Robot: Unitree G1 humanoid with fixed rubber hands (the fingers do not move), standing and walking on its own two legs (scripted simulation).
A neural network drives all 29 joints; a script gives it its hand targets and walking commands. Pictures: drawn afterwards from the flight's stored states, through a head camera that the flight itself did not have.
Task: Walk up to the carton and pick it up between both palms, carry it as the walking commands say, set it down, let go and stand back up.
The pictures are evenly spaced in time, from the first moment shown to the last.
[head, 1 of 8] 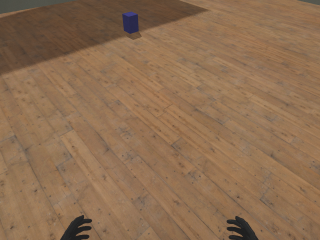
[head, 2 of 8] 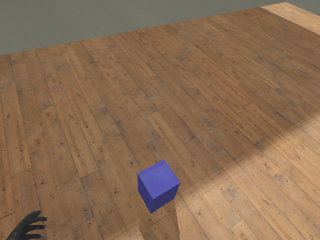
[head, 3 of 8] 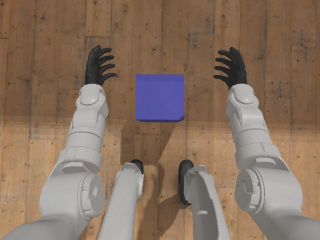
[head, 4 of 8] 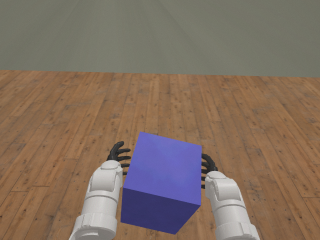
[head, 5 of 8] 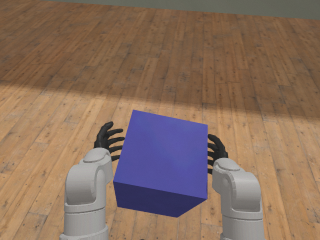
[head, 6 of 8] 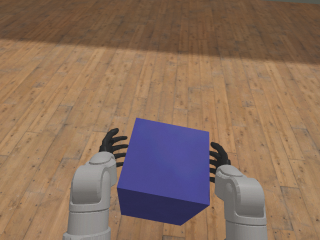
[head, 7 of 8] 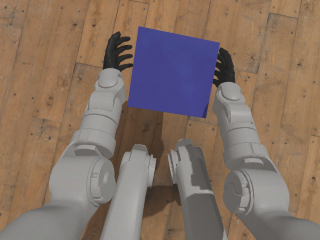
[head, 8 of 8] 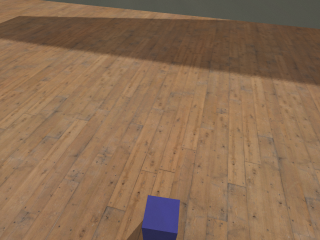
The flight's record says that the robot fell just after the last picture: no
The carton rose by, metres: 0.66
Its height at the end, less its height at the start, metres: +0.00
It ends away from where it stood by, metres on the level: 2.43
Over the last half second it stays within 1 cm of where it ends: yes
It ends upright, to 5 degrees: yes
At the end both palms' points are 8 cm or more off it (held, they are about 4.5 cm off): yes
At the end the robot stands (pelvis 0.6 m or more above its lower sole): yes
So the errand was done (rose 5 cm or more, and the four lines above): yes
